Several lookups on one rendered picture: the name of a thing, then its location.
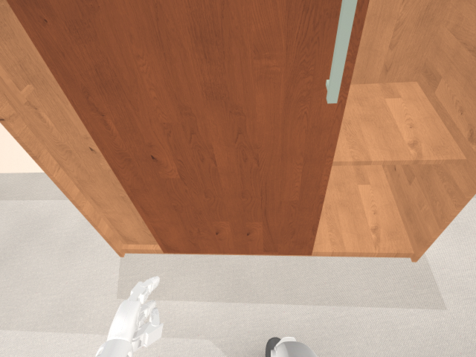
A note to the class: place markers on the wardrobe door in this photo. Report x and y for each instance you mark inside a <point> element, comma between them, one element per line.
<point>212,114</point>
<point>53,120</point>

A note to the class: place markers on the left robot forearm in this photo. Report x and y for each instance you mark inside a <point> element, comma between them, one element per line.
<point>115,348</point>

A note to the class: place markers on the handle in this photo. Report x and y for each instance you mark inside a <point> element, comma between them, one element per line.
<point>10,89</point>
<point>345,24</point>

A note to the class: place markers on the right robot thigh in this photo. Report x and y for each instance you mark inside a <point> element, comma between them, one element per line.
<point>292,349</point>

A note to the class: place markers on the right robot shin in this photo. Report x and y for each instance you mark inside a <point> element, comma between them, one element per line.
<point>285,339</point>

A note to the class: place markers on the left robot hand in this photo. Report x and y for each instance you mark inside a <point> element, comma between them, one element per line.
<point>129,319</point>

